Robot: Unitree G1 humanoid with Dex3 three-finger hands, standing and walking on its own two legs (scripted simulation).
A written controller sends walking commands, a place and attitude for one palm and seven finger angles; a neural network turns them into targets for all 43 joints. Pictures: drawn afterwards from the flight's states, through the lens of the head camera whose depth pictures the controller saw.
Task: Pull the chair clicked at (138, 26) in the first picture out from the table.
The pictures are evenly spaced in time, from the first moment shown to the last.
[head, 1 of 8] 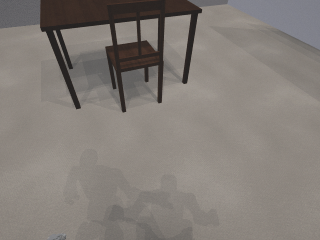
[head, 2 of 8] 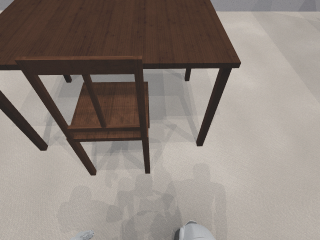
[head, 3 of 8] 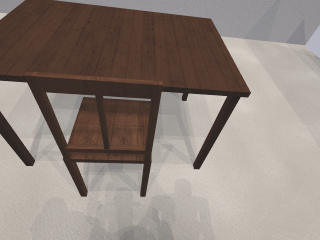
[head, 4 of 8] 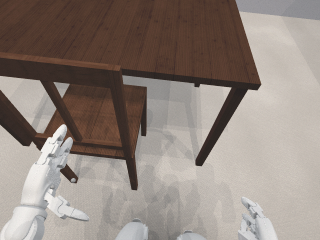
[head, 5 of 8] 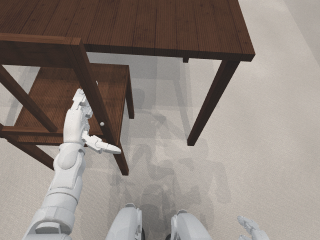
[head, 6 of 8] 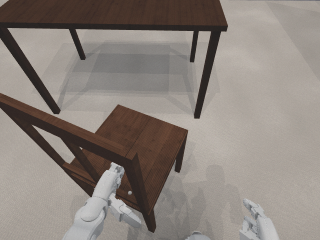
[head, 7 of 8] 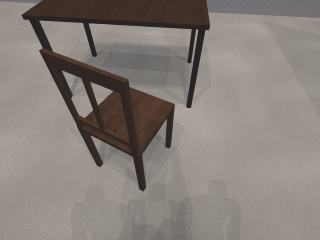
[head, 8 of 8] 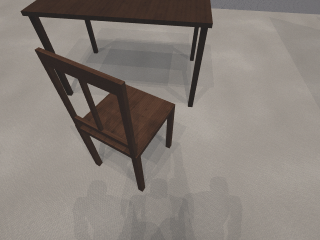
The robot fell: no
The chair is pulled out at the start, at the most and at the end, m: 0.00 0.54 0.54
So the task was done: yes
